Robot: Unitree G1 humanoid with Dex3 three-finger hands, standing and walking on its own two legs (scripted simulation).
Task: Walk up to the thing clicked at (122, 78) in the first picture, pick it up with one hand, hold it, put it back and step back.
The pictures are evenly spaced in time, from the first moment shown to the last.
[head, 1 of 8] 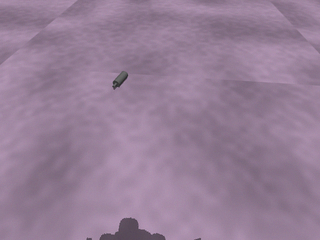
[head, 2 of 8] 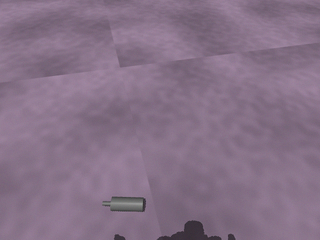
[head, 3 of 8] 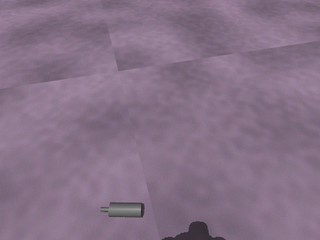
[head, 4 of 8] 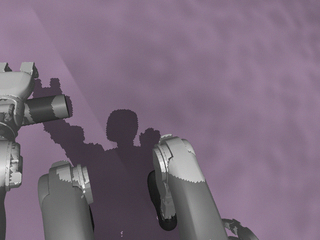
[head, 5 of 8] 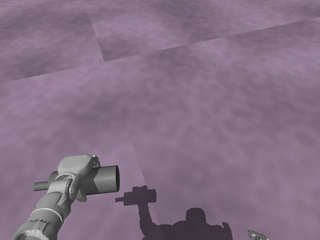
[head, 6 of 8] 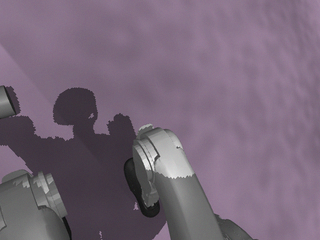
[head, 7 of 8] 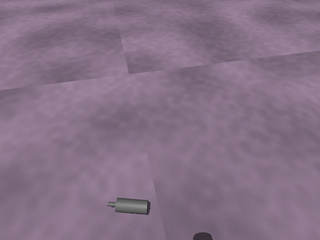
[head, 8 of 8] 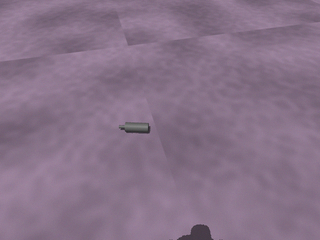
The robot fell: no
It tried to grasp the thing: yes
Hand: left
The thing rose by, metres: 0.68
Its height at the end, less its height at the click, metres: +0.00
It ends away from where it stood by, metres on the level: 0.01
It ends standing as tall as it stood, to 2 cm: yes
